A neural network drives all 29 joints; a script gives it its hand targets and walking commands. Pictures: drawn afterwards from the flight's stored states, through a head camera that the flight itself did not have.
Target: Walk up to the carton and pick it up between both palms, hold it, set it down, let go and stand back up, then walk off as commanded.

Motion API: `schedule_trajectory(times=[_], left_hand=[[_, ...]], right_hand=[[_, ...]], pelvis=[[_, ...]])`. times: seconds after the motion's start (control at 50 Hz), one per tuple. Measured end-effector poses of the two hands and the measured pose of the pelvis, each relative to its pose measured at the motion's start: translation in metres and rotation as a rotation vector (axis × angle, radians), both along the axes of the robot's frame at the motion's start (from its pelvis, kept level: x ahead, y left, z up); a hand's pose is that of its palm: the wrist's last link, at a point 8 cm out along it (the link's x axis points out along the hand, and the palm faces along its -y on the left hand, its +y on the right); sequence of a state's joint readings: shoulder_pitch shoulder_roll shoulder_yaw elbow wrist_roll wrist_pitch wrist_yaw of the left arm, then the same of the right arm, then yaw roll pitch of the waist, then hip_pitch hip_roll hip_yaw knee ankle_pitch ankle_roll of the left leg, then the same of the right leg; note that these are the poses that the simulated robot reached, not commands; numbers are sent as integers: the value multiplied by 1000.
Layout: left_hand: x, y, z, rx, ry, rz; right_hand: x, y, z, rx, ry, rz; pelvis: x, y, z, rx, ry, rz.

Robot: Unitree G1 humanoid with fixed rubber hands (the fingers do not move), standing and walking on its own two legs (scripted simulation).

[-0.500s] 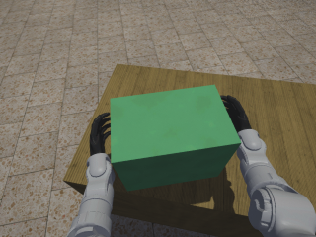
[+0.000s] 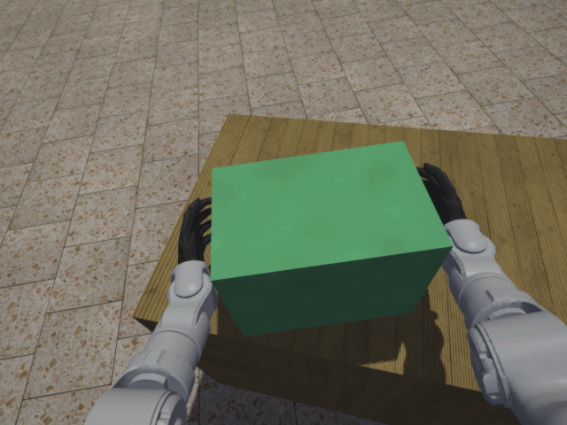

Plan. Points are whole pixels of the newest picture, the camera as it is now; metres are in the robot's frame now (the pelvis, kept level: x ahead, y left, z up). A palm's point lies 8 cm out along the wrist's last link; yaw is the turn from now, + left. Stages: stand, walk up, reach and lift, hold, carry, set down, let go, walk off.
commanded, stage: set down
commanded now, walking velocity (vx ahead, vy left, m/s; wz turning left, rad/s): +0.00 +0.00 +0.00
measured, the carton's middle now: (318, 245) +0.40 +0.04 -0.01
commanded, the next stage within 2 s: none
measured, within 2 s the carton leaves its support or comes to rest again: neither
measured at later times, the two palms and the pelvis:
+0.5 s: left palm (177, 287) +0.29 +0.23 +0.00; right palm (497, 259) +0.42 -0.22 +0.00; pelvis -0.01 +0.00 +0.00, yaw +0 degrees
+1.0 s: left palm (171, 317) +0.24 +0.22 +0.01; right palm (536, 312) +0.34 -0.25 +0.00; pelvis +0.01 +0.00 +0.01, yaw +1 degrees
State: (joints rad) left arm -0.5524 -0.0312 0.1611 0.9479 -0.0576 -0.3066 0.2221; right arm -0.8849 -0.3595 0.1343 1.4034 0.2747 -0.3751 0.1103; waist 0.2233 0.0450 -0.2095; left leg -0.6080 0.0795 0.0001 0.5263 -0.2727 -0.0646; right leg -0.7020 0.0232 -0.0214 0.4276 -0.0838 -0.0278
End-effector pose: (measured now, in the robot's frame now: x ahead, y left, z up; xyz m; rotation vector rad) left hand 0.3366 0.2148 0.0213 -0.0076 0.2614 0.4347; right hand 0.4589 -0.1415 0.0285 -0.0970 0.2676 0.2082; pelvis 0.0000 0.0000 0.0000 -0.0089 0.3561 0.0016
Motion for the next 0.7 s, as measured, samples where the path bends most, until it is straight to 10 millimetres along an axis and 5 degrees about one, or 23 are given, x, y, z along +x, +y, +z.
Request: schedule_trajectory(times=[0.14,0.28,0.46,0.7], left_hand=[[-3,1,-10,-13,38,-9],[-15,7,-17,-9,27,-2],[-43,11,-18,-3,17,-9],[-59,9,-11,-20,14,-14]], right_hand=[[8,-4,-4,13,3,-1],[5,-33,-10,7,-9,-40],[-34,-72,-26,-4,10,-49],[-73,-65,-25,26,26,-6]], pelvis=[[-4,-1,-6,3,26,-6],[-4,-2,-8,0,33,1],[-7,-4,-4,1,-20,3],[-11,-4,2,16,-115,3]])
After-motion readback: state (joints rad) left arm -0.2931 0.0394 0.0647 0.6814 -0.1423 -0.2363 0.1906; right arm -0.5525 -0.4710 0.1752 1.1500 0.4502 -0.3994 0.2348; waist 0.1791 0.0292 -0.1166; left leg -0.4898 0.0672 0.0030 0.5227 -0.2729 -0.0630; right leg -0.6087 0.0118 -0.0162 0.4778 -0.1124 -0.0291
